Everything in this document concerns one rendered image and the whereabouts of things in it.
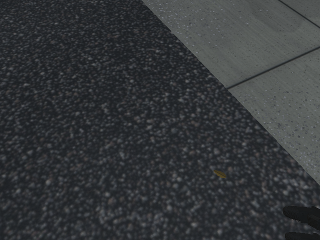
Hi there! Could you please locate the right robot hand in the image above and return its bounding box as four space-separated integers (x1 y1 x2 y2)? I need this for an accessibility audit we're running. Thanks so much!
283 206 320 240

